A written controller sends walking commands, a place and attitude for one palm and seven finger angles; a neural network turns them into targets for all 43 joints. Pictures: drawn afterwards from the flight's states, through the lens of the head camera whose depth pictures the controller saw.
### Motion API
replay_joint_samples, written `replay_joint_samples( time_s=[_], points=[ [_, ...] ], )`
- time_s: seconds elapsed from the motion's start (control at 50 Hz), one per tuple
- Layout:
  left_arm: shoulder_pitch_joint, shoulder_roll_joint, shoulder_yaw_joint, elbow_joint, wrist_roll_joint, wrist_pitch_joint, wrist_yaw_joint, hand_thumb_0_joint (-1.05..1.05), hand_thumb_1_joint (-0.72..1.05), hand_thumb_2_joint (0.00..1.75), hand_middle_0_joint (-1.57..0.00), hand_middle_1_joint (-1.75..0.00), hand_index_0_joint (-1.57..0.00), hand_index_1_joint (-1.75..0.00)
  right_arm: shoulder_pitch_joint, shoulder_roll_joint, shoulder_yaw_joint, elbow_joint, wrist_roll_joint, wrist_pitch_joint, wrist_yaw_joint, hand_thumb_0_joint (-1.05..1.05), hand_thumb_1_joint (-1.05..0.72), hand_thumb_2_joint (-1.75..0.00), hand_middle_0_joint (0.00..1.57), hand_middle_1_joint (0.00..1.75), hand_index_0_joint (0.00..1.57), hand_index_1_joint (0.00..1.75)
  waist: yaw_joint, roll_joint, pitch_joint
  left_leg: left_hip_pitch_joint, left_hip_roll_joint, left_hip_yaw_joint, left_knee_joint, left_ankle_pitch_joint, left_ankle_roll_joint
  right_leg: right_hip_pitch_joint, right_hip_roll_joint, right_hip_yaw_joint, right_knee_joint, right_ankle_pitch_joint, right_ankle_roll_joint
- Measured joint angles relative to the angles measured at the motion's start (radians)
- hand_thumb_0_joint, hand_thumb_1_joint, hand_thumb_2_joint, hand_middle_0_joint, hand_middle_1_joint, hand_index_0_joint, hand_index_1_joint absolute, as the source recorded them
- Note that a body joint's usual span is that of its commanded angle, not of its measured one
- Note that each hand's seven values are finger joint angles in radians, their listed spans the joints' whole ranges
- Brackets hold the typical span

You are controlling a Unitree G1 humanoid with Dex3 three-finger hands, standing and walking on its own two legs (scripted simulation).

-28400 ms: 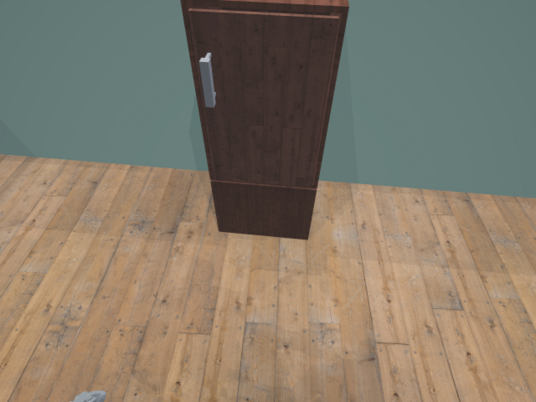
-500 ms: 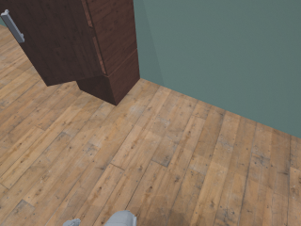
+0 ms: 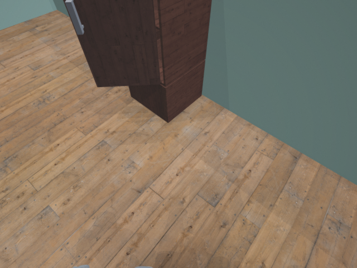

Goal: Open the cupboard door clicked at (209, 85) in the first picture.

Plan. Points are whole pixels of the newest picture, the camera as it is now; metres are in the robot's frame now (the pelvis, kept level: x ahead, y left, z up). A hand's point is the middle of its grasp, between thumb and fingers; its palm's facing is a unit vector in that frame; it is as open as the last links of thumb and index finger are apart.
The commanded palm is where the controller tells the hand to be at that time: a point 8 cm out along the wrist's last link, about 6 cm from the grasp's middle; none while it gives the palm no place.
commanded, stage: take the last steps up to it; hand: left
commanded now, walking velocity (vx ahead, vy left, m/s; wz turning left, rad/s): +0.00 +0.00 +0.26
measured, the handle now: (76, 15) +1.04 +0.52 +0.03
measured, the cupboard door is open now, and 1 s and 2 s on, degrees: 46 46 46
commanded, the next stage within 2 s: come to a stop and stand still in 1.58 s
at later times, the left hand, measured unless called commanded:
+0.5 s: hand out of the picture +0.02 +0.25 -0.17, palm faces +0.20 -0.96 -0.19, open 7.4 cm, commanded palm none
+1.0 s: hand (90, 214) +0.26 +0.27 -0.15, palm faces +0.25 -0.95 -0.19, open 7.1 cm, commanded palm none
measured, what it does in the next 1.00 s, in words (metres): walks ahead: left foot, then right foot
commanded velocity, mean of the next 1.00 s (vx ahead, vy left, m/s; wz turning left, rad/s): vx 0.28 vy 0.12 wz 0.11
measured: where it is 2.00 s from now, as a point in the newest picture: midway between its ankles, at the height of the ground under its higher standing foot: (148, 206)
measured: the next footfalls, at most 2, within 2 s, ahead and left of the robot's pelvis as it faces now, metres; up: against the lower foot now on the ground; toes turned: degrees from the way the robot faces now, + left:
left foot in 0.36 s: +0.07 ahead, +0.14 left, +0.00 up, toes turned +13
right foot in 0.82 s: +0.26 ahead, -0.03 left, +0.00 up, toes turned +2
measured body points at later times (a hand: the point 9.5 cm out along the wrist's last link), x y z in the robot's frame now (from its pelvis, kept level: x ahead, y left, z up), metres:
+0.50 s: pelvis +0.04 +0.06 +0.01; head +0.07 +0.08 +0.46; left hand +0.01 +0.31 -0.16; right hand +0.15 -0.17 -0.12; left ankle +0.03 +0.13 -0.73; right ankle +0.02 -0.09 -0.65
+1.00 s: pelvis +0.21 +0.08 +0.01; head +0.23 +0.08 +0.46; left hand +0.25 +0.32 -0.13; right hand +0.22 -0.16 -0.14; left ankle +0.18 +0.20 -0.67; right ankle +0.22 -0.03 -0.73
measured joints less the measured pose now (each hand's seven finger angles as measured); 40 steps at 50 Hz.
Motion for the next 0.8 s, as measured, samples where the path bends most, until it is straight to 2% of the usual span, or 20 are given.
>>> replay_joint_samples(
  time_s=[0.06,0.12,0.18,0.26,0.34,0.36,0.38,0.42,0.46,0.5,0.56,0.64,0.74,0.8],
  points=[
    [0.004,-0.032,-0.013,0.009,0.006,-0.007,0.004,0.0,0.91,0.9,-0.2,-0.3,-0.2,-0.3,0.001,-0.019,-0.015,0.018,0.002,0.018,0.004,0.01,-0.91,-0.9,0.2,0.3,0.2,0.3,-0.01,0.027,0.012,-0.064,-0.01,0.002,0.241,-0.171,0.001,0.017,-0.005,-0.031,0.018,-0.025,-0.032],
    [0.023,-0.051,-0.02,0.015,0.007,-0.016,0.008,0.0,0.91,0.9,-0.2,-0.3,-0.2,-0.3,-0.003,-0.025,-0.02,0.038,0.005,0.024,0.006,0.01,-0.91,-0.9,0.2,0.3,0.2,0.3,-0.008,0.015,0.019,-0.094,-0.011,0.03,0.394,-0.189,-0.01,0.054,-0.017,-0.045,-0.028,-0.009,-0.035],
    [0.043,-0.062,-0.022,0.029,0.009,-0.027,0.004,0.0,0.91,0.9,-0.2,-0.3,-0.2,-0.3,-0.002,-0.022,-0.019,0.049,0.005,0.02,0.01,0.01,-0.91,-0.9,0.2,0.3,0.2,0.3,-0.003,-0.007,0.018,-0.071,-0.002,0.063,0.346,-0.181,-0.019,0.086,-0.031,-0.06,-0.073,0.008,-0.03],
    [0.075,-0.061,-0.016,0.056,0.013,-0.043,-0.007,0.0,0.91,0.9,-0.2,-0.3,-0.2,-0.3,-0.005,-0.017,-0.016,0.054,0.004,0.011,0.023,0.01,-0.91,-0.9,0.2,0.3,0.2,0.3,0.016,-0.036,0.011,-0.031,0.008,0.097,0.22,-0.176,-0.016,0.116,-0.053,-0.087,-0.102,0.008,-0.013],
    [0.116,-0.038,-0.001,0.093,0.012,-0.04,-0.016,0.0,0.9,0.9,-0.2,-0.3,-0.2,-0.3,-0.013,-0.011,-0.006,0.042,0.002,-0.011,0.03,0.01,-0.91,-0.9,0.2,0.3,0.2,0.3,0.033,-0.066,0.001,0.043,0.01,0.131,0.009,-0.098,-0.003,0.125,-0.084,-0.109,-0.067,-0.027,0.018],
    [0.129,-0.032,0.004,0.101,0.009,-0.034,-0.019,0.0,0.9,0.9,-0.2,-0.3,-0.2,-0.3,-0.012,-0.013,-0.004,0.032,0.0,-0.022,0.029,0.01,-0.91,-0.9,0.2,0.3,0.2,0.3,0.032,-0.067,-0.007,0.065,0.009,0.135,-0.054,-0.053,0.016,0.112,-0.092,-0.111,-0.029,-0.051,0.026],
    [0.135,-0.027,0.008,0.11,0.006,-0.023,-0.022,0.0,0.9,0.9,-0.2,-0.3,-0.2,-0.3,-0.012,-0.015,-0.004,0.023,-0.005,-0.035,0.026,0.01,-0.91,-0.9,0.2,0.3,0.2,0.3,0.03,-0.066,-0.008,0.059,0.007,0.136,-0.055,0.035,0.04,0.083,-0.096,-0.105,0.052,-0.104,0.024],
    [0.131,-0.013,0.011,0.131,0.007,0.003,-0.021,0.0,0.91,0.9,-0.2,-0.3,-0.2,-0.3,-0.008,-0.007,-0.001,0.011,-0.01,-0.055,0.014,0.01,-0.91,-0.9,0.2,0.3,0.2,0.3,0.029,-0.069,-0.007,0.055,0.001,0.146,-0.012,0.021,0.072,-0.011,-0.084,-0.054,0.287,-0.194,0.005],
    [0.114,-0.004,0.014,0.142,0.009,0.016,-0.021,0.01,0.91,0.9,-0.2,-0.3,-0.2,-0.3,0.018,0.004,0.005,0.006,-0.011,-0.068,0.001,0.01,-0.91,-0.9,0.2,0.3,0.2,0.3,0.023,-0.063,-0.014,0.078,-0.005,0.146,-0.034,-0.009,0.086,-0.105,-0.067,-0.031,0.465,-0.178,-0.009],
    [0.089,0.0,0.014,0.136,0.011,0.013,-0.026,0.01,0.91,0.9,-0.2,-0.3,-0.2,-0.3,0.05,0.014,0.012,0.017,-0.011,-0.077,-0.007,0.0,-0.91,-0.9,0.2,0.3,0.2,0.3,0.018,-0.054,-0.017,0.116,-0.013,0.139,-0.094,0.006,0.086,-0.173,-0.063,-0.027,0.53,-0.118,-0.013],
    [0.049,-0.004,0.009,0.11,0.011,0.0,-0.031,0.01,0.91,0.9,-0.2,-0.3,-0.2,-0.3,0.101,0.028,0.022,0.054,-0.008,-0.083,-0.009,0.0,-0.91,-0.9,0.2,0.3,0.2,0.3,0.014,-0.035,-0.022,0.176,-0.022,0.128,-0.186,0.037,0.094,-0.231,-0.064,-0.031,0.488,-0.044,-0.011],
    [-0.002,-0.02,0.0,0.082,0.01,-0.009,-0.033,0.01,0.91,0.9,-0.2,-0.3,-0.2,-0.3,0.163,0.044,0.028,0.104,-0.007,-0.083,-0.007,0.0,-0.91,-0.9,0.2,0.3,0.2,0.3,0.001,-0.017,-0.027,0.245,-0.036,0.122,-0.261,0.042,0.098,-0.244,-0.065,-0.034,0.33,0.018,-0.008],
    [-0.066,-0.04,-0.011,0.061,0.011,-0.012,-0.032,0.0,0.91,0.9,-0.2,-0.3,-0.2,-0.3,0.23,0.058,0.029,0.151,-0.011,-0.088,-0.007,0.01,-0.91,-0.9,0.2,0.3,0.2,0.3,-0.032,-0.012,-0.02,0.31,-0.053,0.127,-0.282,-0.001,0.091,-0.204,-0.049,-0.04,0.168,0.039,-0.016],
    [-0.094,-0.051,-0.015,0.044,0.011,-0.026,-0.035,0.0,0.91,0.9,-0.2,-0.3,-0.2,-0.3,0.268,0.06,0.029,0.177,-0.009,-0.087,-0.01,0.01,-0.91,-0.9,0.2,0.3,0.2,0.3,-0.048,-0.004,-0.013,0.321,-0.048,0.127,-0.214,-0.073,0.077,-0.121,-0.02,-0.059,0.038,0.072,-0.033]
  ],
)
